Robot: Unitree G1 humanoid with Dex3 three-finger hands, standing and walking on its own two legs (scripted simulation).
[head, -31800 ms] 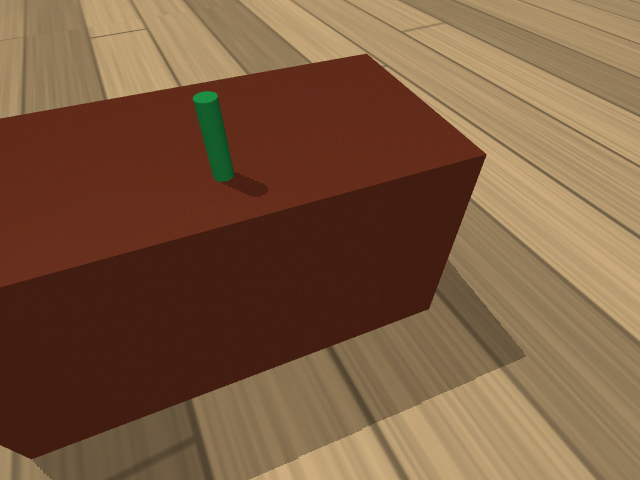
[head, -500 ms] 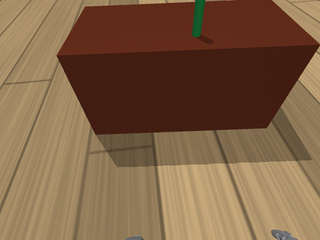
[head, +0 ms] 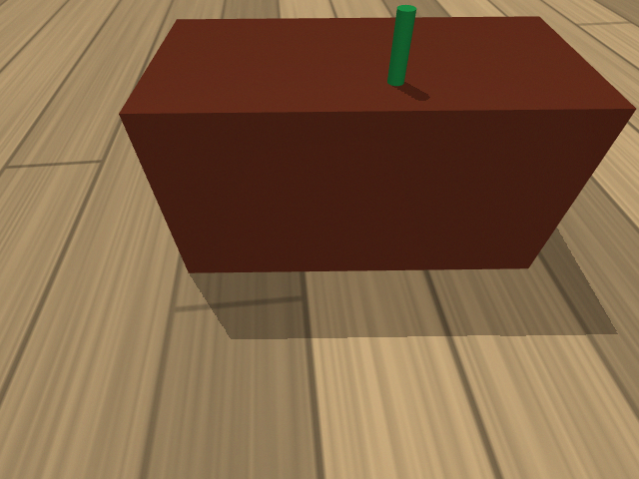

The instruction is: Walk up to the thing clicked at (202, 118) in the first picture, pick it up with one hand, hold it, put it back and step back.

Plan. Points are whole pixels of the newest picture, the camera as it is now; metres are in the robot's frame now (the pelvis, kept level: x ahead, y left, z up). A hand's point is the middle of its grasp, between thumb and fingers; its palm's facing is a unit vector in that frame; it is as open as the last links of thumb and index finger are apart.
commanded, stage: step back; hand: right
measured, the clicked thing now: (400, 47) +1.13 -0.22 +0.03
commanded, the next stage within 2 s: stand in 0.40 s
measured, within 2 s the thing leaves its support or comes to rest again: neither
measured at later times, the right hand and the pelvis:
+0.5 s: hand (500, 477) +0.16 -0.23 -0.14, palm faces -0.03 +0.94 -0.34, open 7.4 cm; pelvis +0.04 +0.01 +0.01, yaw +0 degrees
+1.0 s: hand out of the picture +0.10 -0.25 -0.14, palm faces -0.02 +0.94 -0.33, open 7.4 cm; pelvis +0.02 +0.01 +0.02, yaw +1 degrees
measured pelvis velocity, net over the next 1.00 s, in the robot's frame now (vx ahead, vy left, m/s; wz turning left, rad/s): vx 0.02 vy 0.01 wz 0.01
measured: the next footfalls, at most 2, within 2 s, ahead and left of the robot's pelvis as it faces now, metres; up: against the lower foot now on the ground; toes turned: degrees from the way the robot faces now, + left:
none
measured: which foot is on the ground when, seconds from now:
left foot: down 0.00-1.00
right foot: down 0.00-1.00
